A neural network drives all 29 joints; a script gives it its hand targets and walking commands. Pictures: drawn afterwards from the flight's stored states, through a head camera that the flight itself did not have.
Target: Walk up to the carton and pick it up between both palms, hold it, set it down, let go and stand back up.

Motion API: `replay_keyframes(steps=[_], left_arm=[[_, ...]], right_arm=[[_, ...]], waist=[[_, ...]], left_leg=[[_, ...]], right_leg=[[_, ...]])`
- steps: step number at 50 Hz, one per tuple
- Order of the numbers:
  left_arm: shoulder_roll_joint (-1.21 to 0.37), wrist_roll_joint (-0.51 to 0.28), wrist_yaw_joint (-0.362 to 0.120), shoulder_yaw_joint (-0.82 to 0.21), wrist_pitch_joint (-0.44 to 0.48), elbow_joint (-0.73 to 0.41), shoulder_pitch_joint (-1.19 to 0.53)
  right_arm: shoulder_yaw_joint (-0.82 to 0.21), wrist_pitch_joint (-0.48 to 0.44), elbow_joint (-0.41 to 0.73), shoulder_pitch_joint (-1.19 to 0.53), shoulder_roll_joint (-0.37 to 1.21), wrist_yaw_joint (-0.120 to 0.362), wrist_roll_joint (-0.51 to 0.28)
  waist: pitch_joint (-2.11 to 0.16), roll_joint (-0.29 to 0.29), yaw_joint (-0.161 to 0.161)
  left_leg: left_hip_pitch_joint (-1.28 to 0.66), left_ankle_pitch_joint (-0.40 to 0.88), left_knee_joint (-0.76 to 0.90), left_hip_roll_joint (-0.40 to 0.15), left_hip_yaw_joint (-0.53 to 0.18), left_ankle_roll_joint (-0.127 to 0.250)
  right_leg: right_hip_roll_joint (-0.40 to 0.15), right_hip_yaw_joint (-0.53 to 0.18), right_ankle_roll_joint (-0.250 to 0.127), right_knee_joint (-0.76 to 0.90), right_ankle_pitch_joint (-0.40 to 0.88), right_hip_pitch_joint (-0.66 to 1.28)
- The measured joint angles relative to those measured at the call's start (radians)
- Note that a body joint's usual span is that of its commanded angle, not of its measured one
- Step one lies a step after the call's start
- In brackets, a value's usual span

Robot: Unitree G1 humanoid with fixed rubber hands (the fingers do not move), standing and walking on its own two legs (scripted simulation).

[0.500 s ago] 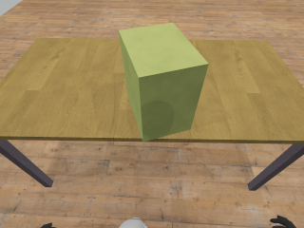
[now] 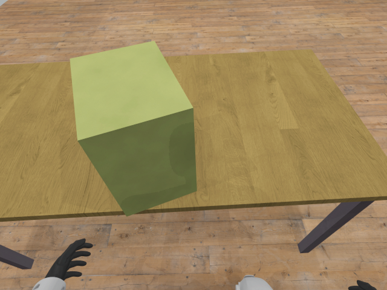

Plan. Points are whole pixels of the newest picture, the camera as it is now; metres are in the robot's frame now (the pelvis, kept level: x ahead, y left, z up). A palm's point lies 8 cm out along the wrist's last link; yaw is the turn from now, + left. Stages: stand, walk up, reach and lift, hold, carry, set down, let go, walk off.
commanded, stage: walk up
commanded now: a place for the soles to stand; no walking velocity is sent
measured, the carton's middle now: (140, 131) +0.46 +0.15 +0.06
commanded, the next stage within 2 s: none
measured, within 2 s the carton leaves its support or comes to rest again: neither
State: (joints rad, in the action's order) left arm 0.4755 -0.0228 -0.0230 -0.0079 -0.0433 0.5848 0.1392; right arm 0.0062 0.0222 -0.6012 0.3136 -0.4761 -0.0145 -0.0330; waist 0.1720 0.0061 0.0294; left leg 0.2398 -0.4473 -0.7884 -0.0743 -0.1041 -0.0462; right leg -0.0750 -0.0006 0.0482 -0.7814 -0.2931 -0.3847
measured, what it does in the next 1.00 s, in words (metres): stands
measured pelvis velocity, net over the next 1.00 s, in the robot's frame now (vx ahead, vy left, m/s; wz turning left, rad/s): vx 0.01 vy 0.02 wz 0.14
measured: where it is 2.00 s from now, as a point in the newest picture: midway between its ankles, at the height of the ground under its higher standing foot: outside the picture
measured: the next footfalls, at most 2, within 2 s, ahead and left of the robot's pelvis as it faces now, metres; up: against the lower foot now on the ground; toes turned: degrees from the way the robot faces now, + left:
right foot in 1.38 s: +0.10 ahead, -0.01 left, +0.00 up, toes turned +13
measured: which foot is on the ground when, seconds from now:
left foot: down 0.00-1.00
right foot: down 0.00-1.00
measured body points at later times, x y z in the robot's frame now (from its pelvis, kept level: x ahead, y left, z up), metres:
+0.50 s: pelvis -0.01 +0.01 +0.03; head +0.01 +0.02 +0.48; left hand +0.12 +0.35 -0.06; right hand +0.10 -0.32 -0.07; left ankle -0.01 +0.19 -0.70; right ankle +0.08 -0.15 -0.70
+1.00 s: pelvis +0.01 +0.02 +0.03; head +0.04 +0.02 +0.48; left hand +0.05 +0.36 -0.08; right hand +0.17 -0.29 -0.08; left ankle -0.02 +0.17 -0.69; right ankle +0.08 -0.15 -0.70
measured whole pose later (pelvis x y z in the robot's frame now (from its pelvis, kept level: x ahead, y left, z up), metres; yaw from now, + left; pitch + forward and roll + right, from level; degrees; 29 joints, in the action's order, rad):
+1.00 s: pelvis +0.01 +0.02 +0.03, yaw +8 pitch -2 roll +0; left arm 0.42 0.01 0.03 0.03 0.01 0.98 0.13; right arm 0.08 0.05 -0.99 0.04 -0.43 0.05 0.04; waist 0.12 -0.01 0.00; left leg 0.26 -0.41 -0.67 -0.02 -0.08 -0.01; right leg -0.15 0.07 0.06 -0.44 -0.15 -0.24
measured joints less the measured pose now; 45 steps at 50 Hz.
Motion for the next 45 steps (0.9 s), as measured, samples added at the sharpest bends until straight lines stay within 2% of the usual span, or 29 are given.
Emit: replay_keyframes(steps=[2,7,10,13,21,35,45], left_arm=[[-0.002,-0.007,0.001,-0.009,-0.002,0.011,-0.028],[0.007,-0.005,0.006,-0.012,0.011,0.057,-0.080],[0.014,-0.007,0.008,-0.006,0.006,0.092,-0.093],[0.018,-0.013,0.008,0.002,0.000,0.130,-0.103],[0.011,-0.018,-0.001,0.015,0.005,0.243,-0.093],[-0.020,-0.011,-0.009,0.035,0.031,0.422,-0.035],[-0.057,-0.005,-0.003,0.036,0.040,0.464,-0.035]], right_arm=[[-0.004,-0.002,-0.032,-0.010,0.006,0.003,0.005],[0.010,-0.008,-0.106,-0.038,-0.007,0.003,0.007],[0.022,-0.007,-0.155,-0.052,-0.018,0.005,0.005],[0.027,-0.005,-0.203,-0.064,-0.018,0.009,0.008],[0.025,-0.013,-0.302,-0.094,0.018,0.028,0.012],[0.032,-0.027,-0.398,-0.225,0.088,0.033,0.011],[0.037,-0.020,-0.437,-0.283,0.091,0.023,0.012]], waist=[[-0.005,0.003,0.000],[-0.004,0.004,0.009],[-0.009,0.008,0.010],[-0.013,0.014,0.004],[-0.046,0.021,-0.017],[-0.080,0.018,-0.050],[-0.074,-0.001,-0.054]], left_leg=[[-0.012,0.017,0.042,0.006,-0.003,-0.024],[-0.026,0.062,0.095,0.013,0.009,-0.008],[-0.044,0.075,0.128,0.014,0.021,-0.021],[-0.059,0.097,0.160,0.015,0.024,-0.041],[-0.077,0.156,0.252,0.012,0.017,-0.044],[-0.099,0.209,0.354,0.020,-0.011,-0.039],[-0.103,0.221,0.387,0.017,-0.023,-0.043]], right_leg=[[-0.010,0.006,-0.002,0.015,0.002,0.006],[-0.034,0.025,-0.008,0.050,0.017,0.025],[-0.044,0.028,-0.006,0.068,0.026,0.039],[-0.048,0.031,-0.002,0.101,0.045,0.057],[-0.041,0.039,0.001,0.241,0.109,0.108],[-0.037,0.045,0.022,0.382,0.178,0.167],[-0.039,0.062,0.025,0.399,0.175,0.174]])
